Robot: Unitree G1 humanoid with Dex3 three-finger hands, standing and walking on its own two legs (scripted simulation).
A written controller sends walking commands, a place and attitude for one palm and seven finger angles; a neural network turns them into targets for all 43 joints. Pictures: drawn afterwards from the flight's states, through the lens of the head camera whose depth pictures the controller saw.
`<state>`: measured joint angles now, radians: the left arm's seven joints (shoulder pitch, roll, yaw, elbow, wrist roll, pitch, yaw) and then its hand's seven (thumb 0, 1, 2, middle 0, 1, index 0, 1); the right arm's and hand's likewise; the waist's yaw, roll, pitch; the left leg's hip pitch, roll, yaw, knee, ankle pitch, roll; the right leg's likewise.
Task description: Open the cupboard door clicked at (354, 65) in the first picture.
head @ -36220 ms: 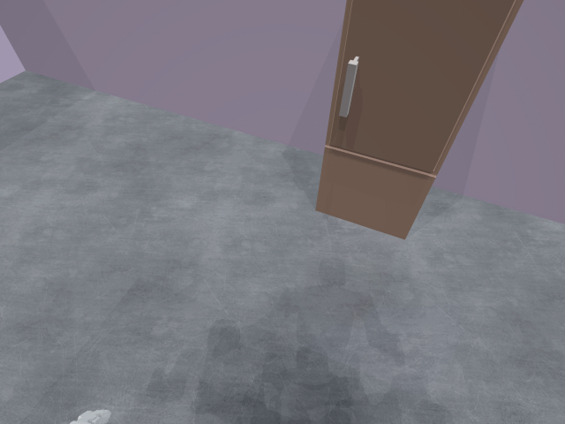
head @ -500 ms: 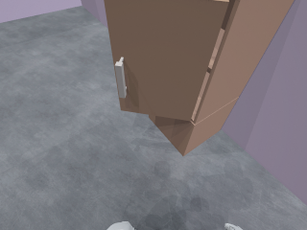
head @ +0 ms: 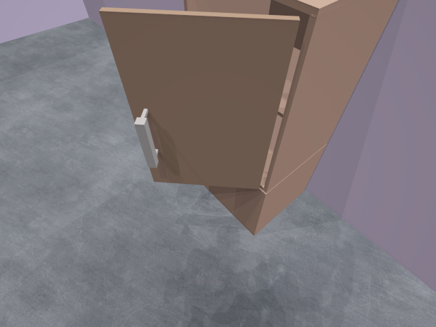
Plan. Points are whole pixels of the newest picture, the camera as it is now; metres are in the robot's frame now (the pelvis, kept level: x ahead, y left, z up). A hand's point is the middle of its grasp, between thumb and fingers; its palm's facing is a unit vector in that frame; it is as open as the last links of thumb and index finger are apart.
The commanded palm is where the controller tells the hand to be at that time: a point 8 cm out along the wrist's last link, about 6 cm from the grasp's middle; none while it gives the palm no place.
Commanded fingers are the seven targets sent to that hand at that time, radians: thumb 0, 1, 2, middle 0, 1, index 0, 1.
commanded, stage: come to a stop and stand still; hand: left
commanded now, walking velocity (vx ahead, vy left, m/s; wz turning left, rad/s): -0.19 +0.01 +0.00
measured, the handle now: (149, 139) +0.60 +0.22 -0.08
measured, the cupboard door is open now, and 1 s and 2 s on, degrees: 44 44 44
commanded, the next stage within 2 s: look again from close up in 0.54 s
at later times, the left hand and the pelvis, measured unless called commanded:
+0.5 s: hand out of the picture -0.01 +0.16 -0.17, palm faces +0.03 -0.98 -0.21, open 7.4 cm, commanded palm none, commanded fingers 0.00 0.90 0.90 -0.20 -0.30 -0.20 -0.30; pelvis -0.02 -0.02 +0.01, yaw +0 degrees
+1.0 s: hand out of the picture +0.00 +0.21 -0.17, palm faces -0.01 -0.97 -0.23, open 7.4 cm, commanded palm none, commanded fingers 0.00 0.90 0.90 -0.20 -0.30 -0.20 -0.30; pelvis -0.02 +0.02 +0.00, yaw -1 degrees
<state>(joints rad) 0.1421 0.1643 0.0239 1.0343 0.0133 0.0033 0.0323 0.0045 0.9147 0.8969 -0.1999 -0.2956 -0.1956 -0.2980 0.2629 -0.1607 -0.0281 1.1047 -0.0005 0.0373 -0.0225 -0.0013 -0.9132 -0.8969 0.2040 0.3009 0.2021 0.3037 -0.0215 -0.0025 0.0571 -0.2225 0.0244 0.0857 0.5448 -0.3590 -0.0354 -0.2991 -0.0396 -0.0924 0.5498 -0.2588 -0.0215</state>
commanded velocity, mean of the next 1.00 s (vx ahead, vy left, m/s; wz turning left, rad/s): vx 0.01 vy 0.01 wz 0.00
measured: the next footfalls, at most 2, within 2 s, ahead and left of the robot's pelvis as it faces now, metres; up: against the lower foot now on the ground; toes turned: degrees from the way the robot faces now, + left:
right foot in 0.32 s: -0.02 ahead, -0.12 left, +0.00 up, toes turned -2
right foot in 1.92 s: +0.14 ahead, -0.10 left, +0.00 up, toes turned -4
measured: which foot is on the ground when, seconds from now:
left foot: down 0.00-1.00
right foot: down 0.00-0.06, up 0.08-0.30, down 0.32-1.00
